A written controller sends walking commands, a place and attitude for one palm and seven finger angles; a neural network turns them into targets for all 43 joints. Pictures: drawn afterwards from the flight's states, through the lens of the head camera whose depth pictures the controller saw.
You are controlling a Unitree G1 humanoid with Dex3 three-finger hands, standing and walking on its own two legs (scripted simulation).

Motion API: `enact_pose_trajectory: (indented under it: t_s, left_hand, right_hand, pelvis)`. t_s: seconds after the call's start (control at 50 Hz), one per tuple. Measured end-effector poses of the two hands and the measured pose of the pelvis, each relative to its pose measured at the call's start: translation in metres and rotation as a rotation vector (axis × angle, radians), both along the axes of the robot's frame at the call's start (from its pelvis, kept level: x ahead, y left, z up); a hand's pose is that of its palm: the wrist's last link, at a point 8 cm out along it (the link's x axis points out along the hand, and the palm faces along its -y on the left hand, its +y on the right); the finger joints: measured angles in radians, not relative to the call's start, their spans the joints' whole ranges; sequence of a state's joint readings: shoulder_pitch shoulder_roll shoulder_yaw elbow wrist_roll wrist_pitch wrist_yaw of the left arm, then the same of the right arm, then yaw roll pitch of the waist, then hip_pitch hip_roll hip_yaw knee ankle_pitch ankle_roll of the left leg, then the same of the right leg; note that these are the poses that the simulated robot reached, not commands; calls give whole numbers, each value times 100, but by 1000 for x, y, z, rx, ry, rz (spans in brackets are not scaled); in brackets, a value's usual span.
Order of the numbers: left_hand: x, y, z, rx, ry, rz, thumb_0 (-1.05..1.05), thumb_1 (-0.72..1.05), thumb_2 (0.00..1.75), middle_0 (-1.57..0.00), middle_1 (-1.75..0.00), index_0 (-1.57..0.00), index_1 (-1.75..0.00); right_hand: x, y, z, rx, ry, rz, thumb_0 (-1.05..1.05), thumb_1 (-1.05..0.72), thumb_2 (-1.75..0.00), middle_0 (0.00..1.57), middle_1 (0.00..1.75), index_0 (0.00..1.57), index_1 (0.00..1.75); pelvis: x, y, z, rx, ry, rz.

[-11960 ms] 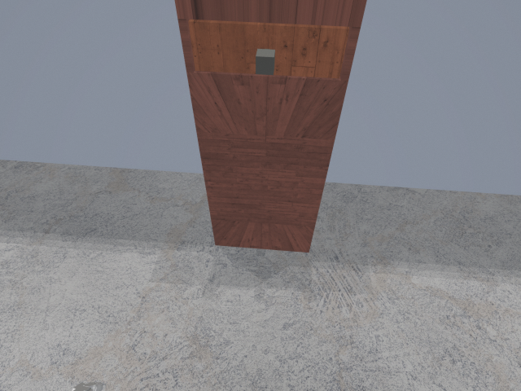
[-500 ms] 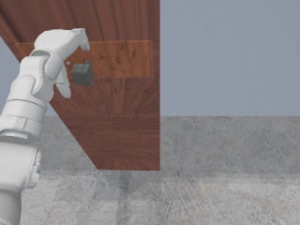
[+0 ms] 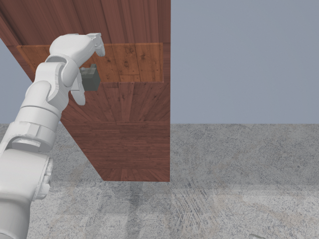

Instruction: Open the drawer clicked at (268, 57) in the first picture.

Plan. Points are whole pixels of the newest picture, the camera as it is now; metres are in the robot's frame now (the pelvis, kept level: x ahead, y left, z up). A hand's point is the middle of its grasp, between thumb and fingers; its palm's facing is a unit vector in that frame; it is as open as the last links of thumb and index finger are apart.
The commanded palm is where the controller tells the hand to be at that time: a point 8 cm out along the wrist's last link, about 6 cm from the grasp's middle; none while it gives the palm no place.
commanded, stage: lower the fingers behind the handle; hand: left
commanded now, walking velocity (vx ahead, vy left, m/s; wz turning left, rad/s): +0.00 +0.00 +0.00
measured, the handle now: (90, 74) +0.51 +0.20 +0.14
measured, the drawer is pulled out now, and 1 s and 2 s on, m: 0.00 0.00 0.00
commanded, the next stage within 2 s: close the thumb around the handle in 1.32 s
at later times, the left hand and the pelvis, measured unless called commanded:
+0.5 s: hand (89, 77) +0.48 +0.19 +0.16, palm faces -0.01 -0.03 -1.00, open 13.8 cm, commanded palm +0.46 +0.21 +0.22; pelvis +0.00 -0.01 +0.00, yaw +0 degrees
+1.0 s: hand (87, 88) +0.47 +0.20 +0.13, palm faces -0.01 -0.03 -1.00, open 13.9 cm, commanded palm +0.46 +0.21 +0.19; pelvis +0.00 -0.01 -0.01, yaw +0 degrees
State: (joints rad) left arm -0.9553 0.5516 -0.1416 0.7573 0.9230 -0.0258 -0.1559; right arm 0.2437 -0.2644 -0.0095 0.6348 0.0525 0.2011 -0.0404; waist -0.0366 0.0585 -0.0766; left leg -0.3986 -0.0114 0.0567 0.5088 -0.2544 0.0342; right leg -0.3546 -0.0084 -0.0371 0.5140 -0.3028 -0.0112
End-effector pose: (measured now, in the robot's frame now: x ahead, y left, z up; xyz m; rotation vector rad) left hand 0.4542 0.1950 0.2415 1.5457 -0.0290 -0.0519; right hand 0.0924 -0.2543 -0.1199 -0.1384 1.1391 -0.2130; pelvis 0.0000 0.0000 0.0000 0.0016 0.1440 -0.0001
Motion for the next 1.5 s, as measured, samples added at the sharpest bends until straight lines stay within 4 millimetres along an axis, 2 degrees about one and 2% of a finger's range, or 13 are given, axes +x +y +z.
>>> enact_pose_trajectory:
  t_s: [0.22, 0.38, 0.56, 0.64, 0.78, 0.9, 1.24, 1.5]
  left_hand:
    - [-1, 1, -15, 5, -5, 38, -1, -49, 30, -32, -120, -32, -120]
    - [1, -7, -27, -2, 16, 18, -1, -49, 30, -32, -120, -32, -120]
    - [3, -7, -28, -12, -8, 17, -1, -49, 30, -34, -123, -34, -122]
    - [3, -2, -33, -2, 10, 46, 0, -49, 30, -34, -123, -34, -122]
    - [-4, 12, -56, 2, 73, 48, 0, -49, 30, -33, -121, -33, -121]
    - [-8, 12, -58, -4, 20, 4, -1, -49, 30, -32, -120, -31, -120]
    - [3, 6, -58, -4, 15, 40, -1, -49, 30, -33, -121, -33, -122]
    - [-3, 5, -60, -11, 5, 14, -1, -48, 30, -33, -121, -33, -121]
  right_hand:
    - [-11, -9, -6, -1, 49, -14, 1, -90, -90, 20, 30, 20, 30]
    - [-13, -18, -5, -16, 52, -29, 1, -90, -90, 20, 30, 20, 30]
    - [-13, -24, -4, -28, 51, -34, 1, -90, -90, 20, 30, 20, 30]
    - [-13, -26, -4, -32, 45, -42, 1, -90, -90, 20, 30, 20, 30]
    - [-19, -28, -2, -48, 51, -54, 1, -90, -90, 20, 30, 20, 30]
    - [-26, -27, -5, -55, 91, -48, 1, -90, -90, 20, 30, 20, 30]
    - [-31, -6, -10, -14, 89, -60, 1, -90, -90, 20, 30, 20, 30]
    - [-35, -11, -9, -28, 90, -63, 1, -90, -90, 20, 30, 20, 30]
  pelvis:
    - [2, -6, -1, 1, 6, 2]
    - [3, -11, -1, 2, 8, 1]
    - [4, -15, -2, 3, 17, -3]
    - [3, -16, -3, 3, 21, -6]
    - [3, -16, -3, 1, 24, -6]
    - [3, -12, -5, -2, 34, 1]
    - [3, -3, -6, -5, 38, -6]
    - [1, -2, -5, -5, 35, -10]
